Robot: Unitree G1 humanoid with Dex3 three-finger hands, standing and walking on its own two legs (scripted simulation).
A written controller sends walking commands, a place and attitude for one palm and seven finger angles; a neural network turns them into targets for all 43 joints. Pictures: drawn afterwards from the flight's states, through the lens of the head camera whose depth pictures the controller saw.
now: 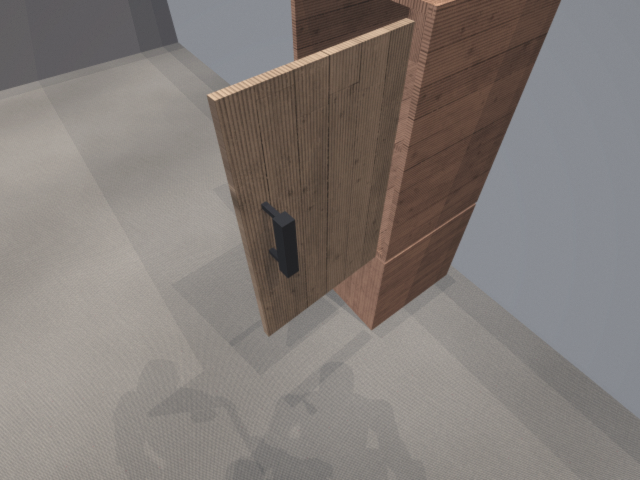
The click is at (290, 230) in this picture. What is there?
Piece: cupboard door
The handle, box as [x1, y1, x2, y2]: [261, 201, 298, 277]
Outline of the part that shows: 266,201 261,205 262,208 272,217 276,242 276,248 271,248 269,250 269,253 279,263 279,269 288,277 298,270 294,219 285,211 280,214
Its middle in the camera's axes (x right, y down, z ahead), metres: -0.07 +0.00 +0.64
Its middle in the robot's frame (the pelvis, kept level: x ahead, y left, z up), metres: +0.48 +0.10 -0.01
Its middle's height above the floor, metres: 0.77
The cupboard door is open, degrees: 94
